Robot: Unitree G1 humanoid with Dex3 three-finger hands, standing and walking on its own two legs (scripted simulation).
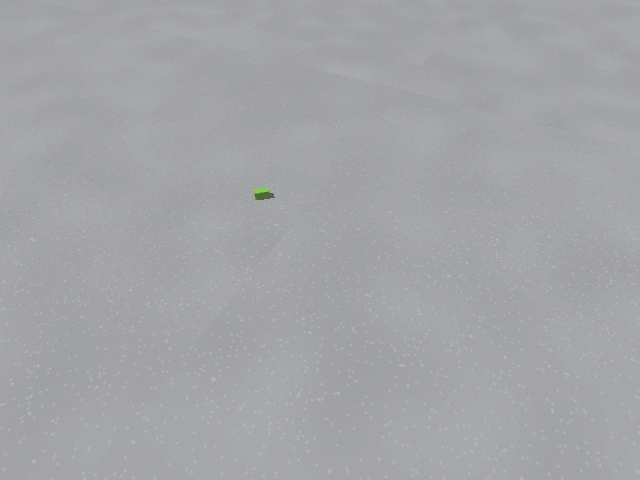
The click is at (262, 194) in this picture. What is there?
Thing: small brick
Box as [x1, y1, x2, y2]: [254, 187, 269, 199]
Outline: 268,188 266,187 254,189 255,198 257,199 269,197
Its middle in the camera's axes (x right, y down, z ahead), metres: -0.27 -0.21 +1.86
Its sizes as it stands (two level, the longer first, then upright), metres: 0.069 0.032 0.038
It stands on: the floor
